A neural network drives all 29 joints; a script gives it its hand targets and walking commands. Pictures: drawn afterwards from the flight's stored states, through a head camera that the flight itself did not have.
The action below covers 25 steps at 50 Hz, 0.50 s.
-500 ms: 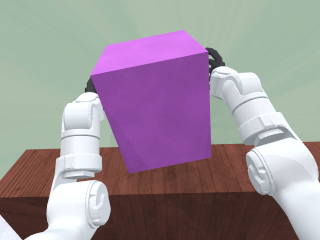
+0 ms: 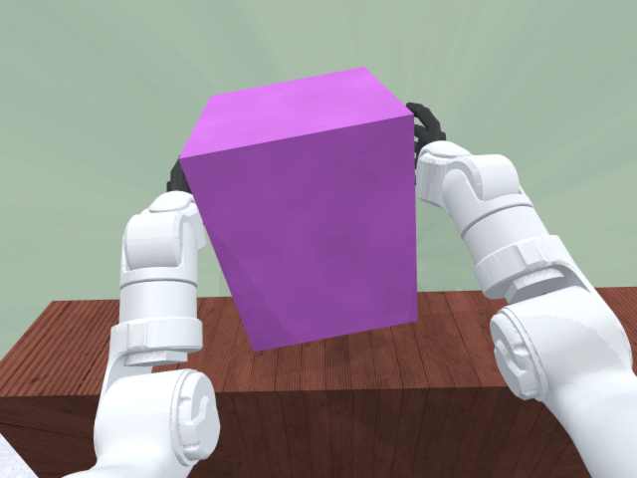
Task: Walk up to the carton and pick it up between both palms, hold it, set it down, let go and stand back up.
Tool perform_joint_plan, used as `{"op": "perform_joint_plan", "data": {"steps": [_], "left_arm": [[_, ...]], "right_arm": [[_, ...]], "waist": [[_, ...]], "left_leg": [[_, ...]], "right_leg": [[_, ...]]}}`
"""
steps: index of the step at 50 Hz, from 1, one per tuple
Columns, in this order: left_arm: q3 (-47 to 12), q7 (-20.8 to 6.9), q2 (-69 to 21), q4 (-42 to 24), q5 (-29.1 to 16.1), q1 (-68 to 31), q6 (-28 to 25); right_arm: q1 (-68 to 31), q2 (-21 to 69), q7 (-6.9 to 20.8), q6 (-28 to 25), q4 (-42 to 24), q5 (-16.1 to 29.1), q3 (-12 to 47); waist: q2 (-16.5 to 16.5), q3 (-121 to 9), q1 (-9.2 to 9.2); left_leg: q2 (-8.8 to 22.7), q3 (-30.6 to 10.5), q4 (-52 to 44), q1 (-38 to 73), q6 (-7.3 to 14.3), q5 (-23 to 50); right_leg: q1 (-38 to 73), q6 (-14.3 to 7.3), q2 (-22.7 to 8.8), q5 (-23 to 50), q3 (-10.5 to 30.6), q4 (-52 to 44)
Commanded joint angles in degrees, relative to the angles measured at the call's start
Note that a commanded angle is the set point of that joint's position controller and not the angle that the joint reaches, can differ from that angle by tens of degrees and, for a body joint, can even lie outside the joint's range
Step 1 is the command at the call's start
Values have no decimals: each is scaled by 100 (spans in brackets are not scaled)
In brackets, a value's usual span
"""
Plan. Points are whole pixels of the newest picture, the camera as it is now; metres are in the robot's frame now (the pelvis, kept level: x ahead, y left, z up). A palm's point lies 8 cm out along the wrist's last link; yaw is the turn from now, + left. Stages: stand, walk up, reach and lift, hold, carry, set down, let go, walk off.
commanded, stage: hold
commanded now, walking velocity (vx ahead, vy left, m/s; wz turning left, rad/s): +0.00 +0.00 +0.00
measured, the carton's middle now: (310, 204) +0.38 +0.00 +0.25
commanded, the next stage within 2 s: none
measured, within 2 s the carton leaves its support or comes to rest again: neither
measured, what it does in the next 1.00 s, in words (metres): stands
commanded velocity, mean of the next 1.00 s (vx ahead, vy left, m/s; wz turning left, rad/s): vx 0.00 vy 0.00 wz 0.00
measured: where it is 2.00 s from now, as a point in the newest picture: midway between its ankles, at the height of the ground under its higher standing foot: outside the picture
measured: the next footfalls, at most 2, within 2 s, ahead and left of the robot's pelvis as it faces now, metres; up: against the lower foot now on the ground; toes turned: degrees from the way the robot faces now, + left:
none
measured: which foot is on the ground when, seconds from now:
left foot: down 0.00-1.00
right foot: down 0.00-1.00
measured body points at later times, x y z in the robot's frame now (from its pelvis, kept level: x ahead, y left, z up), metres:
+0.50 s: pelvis +0.00 +0.00 +0.00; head -0.09 +0.01 +0.44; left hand +0.39 +0.16 +0.26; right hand +0.39 -0.14 +0.30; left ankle +0.02 +0.13 -0.75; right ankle +0.00 -0.12 -0.75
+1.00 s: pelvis +0.00 +0.00 +0.00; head -0.08 +0.01 +0.44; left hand +0.39 +0.15 +0.26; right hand +0.39 -0.14 +0.30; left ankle +0.02 +0.13 -0.75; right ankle +0.00 -0.12 -0.75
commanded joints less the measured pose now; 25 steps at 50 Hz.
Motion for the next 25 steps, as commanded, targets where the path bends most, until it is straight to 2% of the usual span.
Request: {"op": "perform_joint_plan", "data": {"steps": [1, 5, 6, 9, 11, 14, 16, 21, 23, 25], "left_arm": [[-2109, -765, -3469, -1289, -954, -6158, -714], [-2150, -750, -3476, -1274, -998, -6250, -738], [-2171, -745, -3526, -1244, -1024, -6343, -749], [-2135, -725, -3487, -1251, -1011, -6318, -756], [-2188, -703, -3538, -1312, -1025, -6338, -747], [-2122, -722, -3541, -1176, -1007, -6306, -733], [-2116, -726, -3610, -1141, -1008, -6337, -760], [-2278, -664, -3580, -1494, -1101, -6325, -782], [-2183, -671, -3521, -1300, -1045, -6289, -754], [-2257, -674, -3657, -1360, -1099, -6313, -766]], "right_arm": [[-4613, 4486, 917, -68, -1970, 1012, 1003], [-4638, 4520, 924, -66, -1874, 969, 996], [-4689, 4515, 941, -62, -1829, 976, 957], [-4701, 4504, 966, -85, -1854, 980, 942], [-4617, 4506, 966, -70, -1781, 1011, 949], [-4614, 4425, 985, -67, -1641, 990, 882], [-4721, 4436, 995, -111, -1772, 966, 870], [-4658, 4483, 992, -111, -2020, 1117, 1068], [-4632, 4443, 998, -88, -1872, 1064, 1009], [-4724, 4506, 1006, -133, -2071, 1061, 1015]], "waist": [[187, -2213, -71], [109, -2335, -52], [220, -2363, -66], [150, -2394, -30], [204, -2374, -35], [302, -2287, -73], [302, -2385, -45], [274, -2709, -46], [249, -2422, -41], [225, -2533, -67]], "left_leg": [[-366, 262, -145, 921, -194, 1567], [-353, 238, -157, 904, -181, 1567], [-340, 241, -148, 888, -184, 1501], [-332, 235, -160, 907, -177, 1517], [-337, 221, -117, 939, -203, 1675], [-330, 229, -157, 945, -241, 1532], [-359, 263, -153, 880, -224, 1486], [-351, 189, -27, 1134, -259, 1972], [-357, 221, -75, 1012, -236, 1740], [-354, 206, -62, 1041, -227, 1803]], "right_leg": [[403, 425, 200, 1082, -8, -174], [406, 414, 233, 1012, -39, -146], [387, 401, 228, 902, -8, -136], [353, 403, 222, 883, -47, -149], [373, 387, 236, 1042, -10, -146], [327, 377, 230, 858, -28, -162], [350, 373, 234, 790, -14, -158], [460, 403, 279, 1289, -28, -83], [349, 405, 258, 1043, -41, -145], [332, 391, 255, 1097, -19, -128]]}}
